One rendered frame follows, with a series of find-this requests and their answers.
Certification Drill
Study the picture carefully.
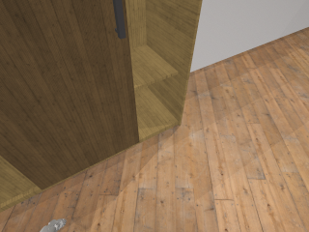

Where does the left robot hand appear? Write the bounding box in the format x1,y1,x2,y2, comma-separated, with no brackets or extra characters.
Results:
40,218,67,232

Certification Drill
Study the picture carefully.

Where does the handle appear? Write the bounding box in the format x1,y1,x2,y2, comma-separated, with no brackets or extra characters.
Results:
112,0,126,39

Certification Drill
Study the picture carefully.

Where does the wardrobe door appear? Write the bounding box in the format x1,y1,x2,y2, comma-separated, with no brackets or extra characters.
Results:
0,0,140,190
0,156,36,204

